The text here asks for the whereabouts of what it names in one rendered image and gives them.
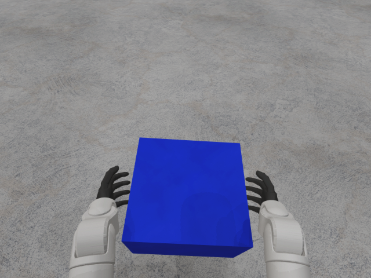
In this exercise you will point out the right robot forearm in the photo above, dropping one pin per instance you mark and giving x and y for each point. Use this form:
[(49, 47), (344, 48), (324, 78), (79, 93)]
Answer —
[(285, 249)]

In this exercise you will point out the left robot forearm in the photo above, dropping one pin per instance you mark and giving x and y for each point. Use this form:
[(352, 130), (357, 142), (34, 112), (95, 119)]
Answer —
[(93, 245)]

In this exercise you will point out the right robot hand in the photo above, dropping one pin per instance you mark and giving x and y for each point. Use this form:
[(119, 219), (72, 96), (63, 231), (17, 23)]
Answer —
[(266, 192)]

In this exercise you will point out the left robot hand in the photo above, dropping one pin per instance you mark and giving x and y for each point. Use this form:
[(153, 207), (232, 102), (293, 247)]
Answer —
[(107, 187)]

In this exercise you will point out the carton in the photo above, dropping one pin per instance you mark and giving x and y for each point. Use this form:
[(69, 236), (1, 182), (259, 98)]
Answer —
[(188, 198)]

